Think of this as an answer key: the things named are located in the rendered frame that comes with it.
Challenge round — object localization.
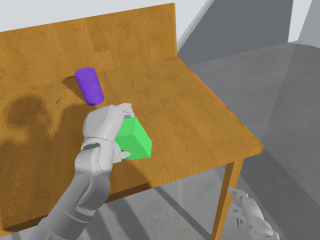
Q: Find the left robot hand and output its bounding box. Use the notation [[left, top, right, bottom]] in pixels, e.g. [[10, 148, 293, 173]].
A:
[[82, 103, 135, 164]]

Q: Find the robot left forearm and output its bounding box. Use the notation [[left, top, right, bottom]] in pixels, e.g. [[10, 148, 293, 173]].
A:
[[26, 138, 115, 240]]

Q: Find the table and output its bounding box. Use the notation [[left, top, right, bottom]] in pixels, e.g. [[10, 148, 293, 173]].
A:
[[0, 3, 264, 240]]

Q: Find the sponge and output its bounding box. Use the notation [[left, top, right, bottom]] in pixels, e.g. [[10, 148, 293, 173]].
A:
[[84, 117, 152, 161]]

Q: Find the right robot hand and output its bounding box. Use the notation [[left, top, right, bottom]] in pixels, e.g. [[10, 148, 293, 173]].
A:
[[226, 187, 264, 233]]

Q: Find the robot right forearm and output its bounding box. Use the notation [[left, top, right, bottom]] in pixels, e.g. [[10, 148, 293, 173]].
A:
[[247, 218, 280, 240]]

